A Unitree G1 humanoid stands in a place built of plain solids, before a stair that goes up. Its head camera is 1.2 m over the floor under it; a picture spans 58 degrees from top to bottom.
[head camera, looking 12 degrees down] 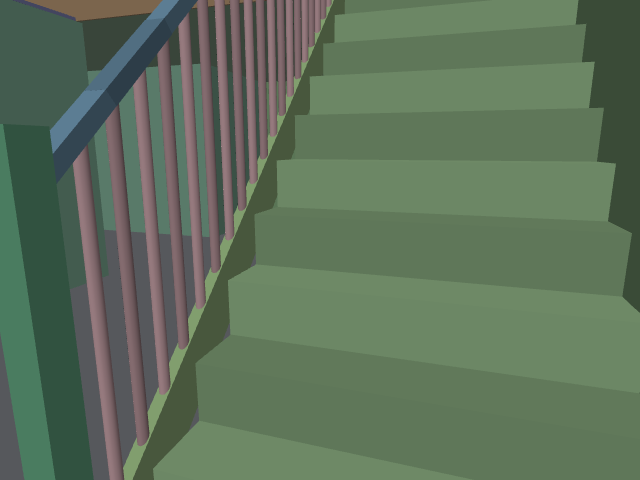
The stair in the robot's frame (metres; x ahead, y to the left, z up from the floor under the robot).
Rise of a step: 0.19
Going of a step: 0.21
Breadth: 1.20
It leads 18 degrees to the right of straight ahead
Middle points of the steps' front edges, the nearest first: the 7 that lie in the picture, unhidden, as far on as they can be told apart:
1.00 -0.20 0.58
1.20 -0.26 0.77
1.41 -0.33 0.96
1.61 -0.39 1.15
1.81 -0.46 1.34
2.02 -0.52 1.54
2.22 -0.59 1.73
